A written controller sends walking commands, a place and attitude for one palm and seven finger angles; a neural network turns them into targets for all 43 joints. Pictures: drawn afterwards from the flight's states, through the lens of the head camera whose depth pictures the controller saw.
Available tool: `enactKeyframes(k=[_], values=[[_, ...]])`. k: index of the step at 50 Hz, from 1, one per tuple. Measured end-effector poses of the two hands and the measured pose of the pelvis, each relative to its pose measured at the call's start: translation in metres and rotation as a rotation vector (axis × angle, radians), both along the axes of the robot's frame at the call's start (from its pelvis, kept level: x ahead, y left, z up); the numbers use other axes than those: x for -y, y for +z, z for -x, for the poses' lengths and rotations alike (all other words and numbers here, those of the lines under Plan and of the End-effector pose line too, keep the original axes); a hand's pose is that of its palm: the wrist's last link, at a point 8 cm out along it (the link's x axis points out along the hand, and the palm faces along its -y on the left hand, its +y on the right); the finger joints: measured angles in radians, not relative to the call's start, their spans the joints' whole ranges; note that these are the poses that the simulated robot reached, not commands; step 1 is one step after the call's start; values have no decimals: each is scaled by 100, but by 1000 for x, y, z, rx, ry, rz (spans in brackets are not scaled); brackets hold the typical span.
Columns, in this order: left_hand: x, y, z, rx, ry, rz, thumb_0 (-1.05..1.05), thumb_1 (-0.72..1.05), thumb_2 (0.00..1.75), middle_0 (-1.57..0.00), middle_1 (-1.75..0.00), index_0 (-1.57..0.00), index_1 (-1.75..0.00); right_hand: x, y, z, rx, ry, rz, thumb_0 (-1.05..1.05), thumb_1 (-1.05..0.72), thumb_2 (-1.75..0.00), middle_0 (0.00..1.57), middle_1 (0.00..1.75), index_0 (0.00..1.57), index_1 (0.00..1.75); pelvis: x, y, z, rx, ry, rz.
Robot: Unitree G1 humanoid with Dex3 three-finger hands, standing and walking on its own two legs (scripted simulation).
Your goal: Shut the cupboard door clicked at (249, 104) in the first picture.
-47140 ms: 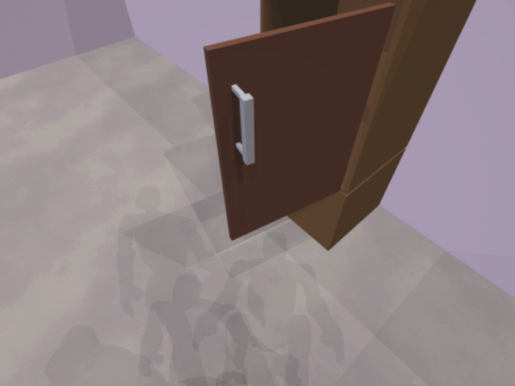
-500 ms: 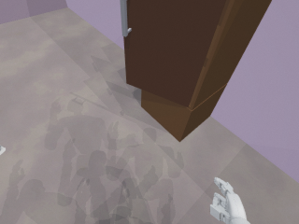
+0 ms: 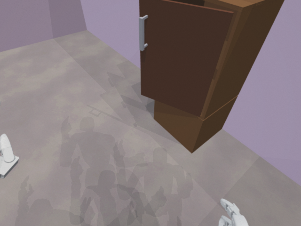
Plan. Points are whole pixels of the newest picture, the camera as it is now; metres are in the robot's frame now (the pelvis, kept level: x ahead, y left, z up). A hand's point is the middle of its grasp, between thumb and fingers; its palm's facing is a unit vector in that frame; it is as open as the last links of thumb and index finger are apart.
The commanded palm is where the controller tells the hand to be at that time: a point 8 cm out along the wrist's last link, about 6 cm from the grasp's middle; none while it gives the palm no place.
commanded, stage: stop stepping back and stand still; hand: left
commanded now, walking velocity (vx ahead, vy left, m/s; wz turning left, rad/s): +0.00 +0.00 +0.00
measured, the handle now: (143, 33) +0.95 +0.07 +0.10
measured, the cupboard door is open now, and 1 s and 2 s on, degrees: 22 22 22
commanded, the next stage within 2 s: let the arm hang, fingers relaxed in 0.14 s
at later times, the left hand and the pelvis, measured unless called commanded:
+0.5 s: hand out of the picture +0.11 +0.19 -0.14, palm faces -0.06 -0.97 -0.24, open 7.4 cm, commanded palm none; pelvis +0.00 +0.00 -0.01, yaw +0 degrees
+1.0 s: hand out of the picture -0.02 +0.19 -0.17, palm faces +0.01 -0.97 -0.23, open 7.4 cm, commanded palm none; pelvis +0.00 +0.00 +0.00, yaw +0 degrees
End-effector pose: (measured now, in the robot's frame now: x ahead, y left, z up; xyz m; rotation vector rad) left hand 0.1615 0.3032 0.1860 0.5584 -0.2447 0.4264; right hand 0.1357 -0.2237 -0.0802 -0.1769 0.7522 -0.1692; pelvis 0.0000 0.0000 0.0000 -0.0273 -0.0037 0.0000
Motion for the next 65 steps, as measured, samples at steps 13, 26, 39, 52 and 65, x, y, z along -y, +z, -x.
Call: enactKeyframes(k=[13, 26, 39, 52, 65], values=[[2, -19, -4, -40, -5, 58, 1, 88, 89, -21, -30, -21, -30, 0, -2, -13, -23, 59, 25, 1, -90, -90, 20, 30, 20, 30, -2, -1, -7, -4, 11, 0], [77, -307, 71, -1275, -10, 526, 1, 90, 89, -20, -29, -20, -30, 41, -36, 37, -291, 33, 57, 1, -90, -90, 20, 30, 20, 30, -2, -8, 5, 12, 10, -28], [64, -327, 183, -1556, 231, 618, -1, 94, 89, -20, -30, -21, -30, 21, -55, 138, -625, -56, -19, 1, -90, -90, 20, 30, 20, 30, 5, 1, 3, 30, 17, -5], [70, -324, 180, -1567, 227, 622, 0, 91, 89, -20, -29, -20, -30, -19, -68, 156, -649, -85, -121, 1, -90, -90, 20, 30, 20, 30, -5, 4, 0, 38, -9, -18], [93, -335, 172, -1580, 156, 681, 0, 91, 89, -20, -29, -20, -30, -27, -61, 166, -669, -128, -109, 0, -91, -90, 20, 30, 20, 30, -10, 4, -3, 32, -17, -19]])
